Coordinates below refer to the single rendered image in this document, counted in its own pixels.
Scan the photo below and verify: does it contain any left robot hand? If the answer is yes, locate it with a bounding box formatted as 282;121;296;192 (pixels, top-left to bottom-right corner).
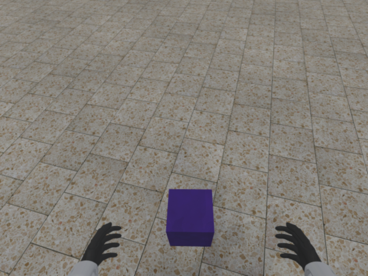
81;222;121;266

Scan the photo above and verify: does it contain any right robot hand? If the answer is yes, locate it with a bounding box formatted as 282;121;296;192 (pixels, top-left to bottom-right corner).
275;222;322;271

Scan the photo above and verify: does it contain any robot right forearm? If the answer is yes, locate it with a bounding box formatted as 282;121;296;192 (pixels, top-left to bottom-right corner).
304;262;337;276

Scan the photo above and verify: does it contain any robot left forearm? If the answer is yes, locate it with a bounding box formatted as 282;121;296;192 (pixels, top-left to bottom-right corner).
67;260;98;276

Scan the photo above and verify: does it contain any carton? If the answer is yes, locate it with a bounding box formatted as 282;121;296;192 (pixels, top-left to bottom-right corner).
166;189;214;247

